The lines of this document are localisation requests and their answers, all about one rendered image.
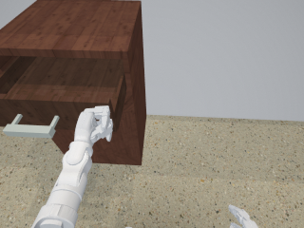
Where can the drawer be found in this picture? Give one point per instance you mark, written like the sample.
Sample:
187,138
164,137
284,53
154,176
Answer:
41,88

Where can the left robot forearm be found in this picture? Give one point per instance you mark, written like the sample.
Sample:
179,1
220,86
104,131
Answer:
63,203

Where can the robot right hand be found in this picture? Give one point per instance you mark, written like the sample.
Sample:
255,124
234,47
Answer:
242,217

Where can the cabinet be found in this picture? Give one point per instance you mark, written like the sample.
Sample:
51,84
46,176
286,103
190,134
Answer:
94,29

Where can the robot left hand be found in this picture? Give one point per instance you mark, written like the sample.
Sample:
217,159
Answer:
89,130

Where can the handle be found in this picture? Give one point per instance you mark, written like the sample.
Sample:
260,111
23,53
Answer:
31,131

